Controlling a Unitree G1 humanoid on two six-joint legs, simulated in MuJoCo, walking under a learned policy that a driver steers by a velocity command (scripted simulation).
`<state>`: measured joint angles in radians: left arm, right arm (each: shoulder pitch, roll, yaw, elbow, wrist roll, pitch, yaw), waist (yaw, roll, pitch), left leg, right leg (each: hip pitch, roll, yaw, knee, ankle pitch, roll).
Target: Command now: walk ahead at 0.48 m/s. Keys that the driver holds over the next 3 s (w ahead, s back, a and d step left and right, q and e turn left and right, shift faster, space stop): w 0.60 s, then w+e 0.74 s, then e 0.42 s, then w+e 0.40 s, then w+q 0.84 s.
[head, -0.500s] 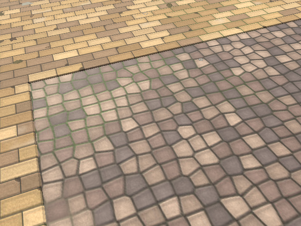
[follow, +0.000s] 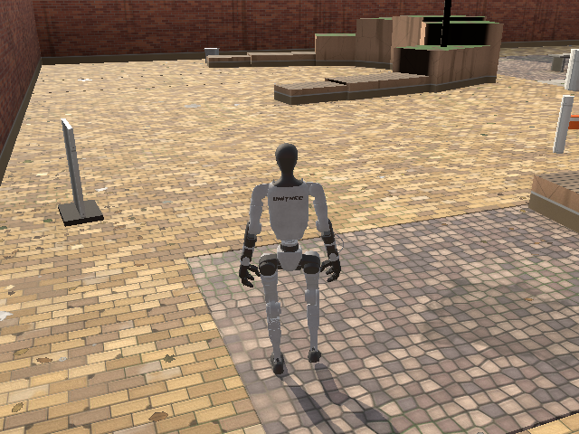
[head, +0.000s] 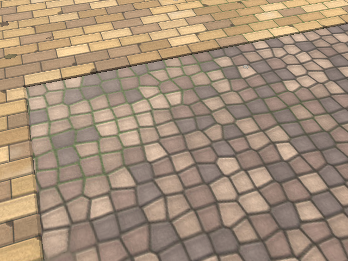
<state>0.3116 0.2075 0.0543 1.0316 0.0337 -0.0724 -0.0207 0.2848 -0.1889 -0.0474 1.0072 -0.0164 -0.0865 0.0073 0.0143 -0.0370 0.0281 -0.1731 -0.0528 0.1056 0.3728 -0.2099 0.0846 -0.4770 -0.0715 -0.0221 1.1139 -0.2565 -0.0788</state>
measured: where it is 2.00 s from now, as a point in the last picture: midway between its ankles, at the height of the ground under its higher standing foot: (199, 166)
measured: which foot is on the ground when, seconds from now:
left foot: down 0.00-0.36, up 0.38-0.86, down 0.88-1.00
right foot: up 0.00-0.32, down 0.34-0.90, up 0.92-1.00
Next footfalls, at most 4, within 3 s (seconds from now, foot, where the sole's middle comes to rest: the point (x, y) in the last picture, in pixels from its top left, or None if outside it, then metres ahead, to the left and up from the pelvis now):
0.34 right None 0.36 -0.09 -0.78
0.88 left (153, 221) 0.65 0.10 -0.78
1.42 right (214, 180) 0.86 -0.16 -0.78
2.06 left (198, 142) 1.07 -0.10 -0.78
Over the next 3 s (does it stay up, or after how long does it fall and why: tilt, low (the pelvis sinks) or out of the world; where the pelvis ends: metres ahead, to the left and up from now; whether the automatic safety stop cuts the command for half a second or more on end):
stays up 1.23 -0.43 -0.02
